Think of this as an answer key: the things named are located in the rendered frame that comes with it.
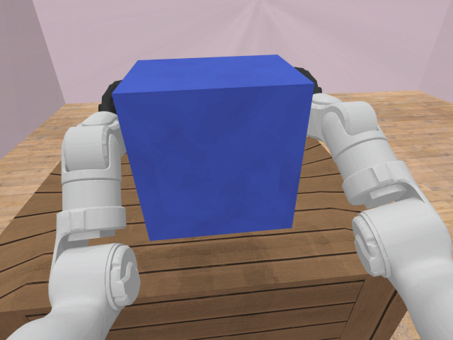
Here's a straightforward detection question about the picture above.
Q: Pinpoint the pedestal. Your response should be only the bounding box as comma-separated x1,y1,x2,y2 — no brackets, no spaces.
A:
0,137,407,340

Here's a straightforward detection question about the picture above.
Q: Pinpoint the robot right forearm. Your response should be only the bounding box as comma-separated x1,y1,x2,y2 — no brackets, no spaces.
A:
306,93,453,256

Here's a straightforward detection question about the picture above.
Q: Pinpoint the robot left hand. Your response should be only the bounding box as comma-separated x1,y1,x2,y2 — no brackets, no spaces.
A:
98,80,122,115

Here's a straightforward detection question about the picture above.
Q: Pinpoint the robot left forearm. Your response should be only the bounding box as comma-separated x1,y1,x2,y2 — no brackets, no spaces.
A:
48,111,127,306

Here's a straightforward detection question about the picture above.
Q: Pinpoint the left robot upper arm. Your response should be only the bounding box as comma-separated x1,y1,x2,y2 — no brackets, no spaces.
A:
6,243,140,340

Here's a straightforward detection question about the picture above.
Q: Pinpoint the right robot upper arm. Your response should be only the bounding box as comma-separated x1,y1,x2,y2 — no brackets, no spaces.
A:
352,197,453,340

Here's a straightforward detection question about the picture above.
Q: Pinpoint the carton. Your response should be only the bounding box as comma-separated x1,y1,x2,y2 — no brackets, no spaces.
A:
112,55,315,241

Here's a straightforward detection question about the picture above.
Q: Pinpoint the robot right hand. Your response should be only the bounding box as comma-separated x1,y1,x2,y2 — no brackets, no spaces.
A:
295,67,322,94

